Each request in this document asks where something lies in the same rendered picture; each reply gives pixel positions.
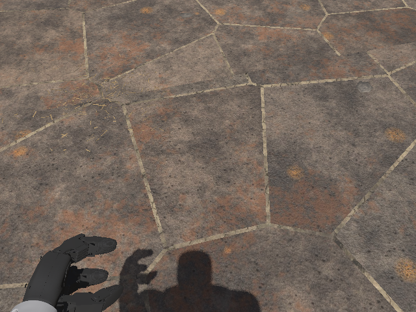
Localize left robot hand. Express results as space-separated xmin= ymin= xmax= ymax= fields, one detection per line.
xmin=23 ymin=233 xmax=124 ymax=312

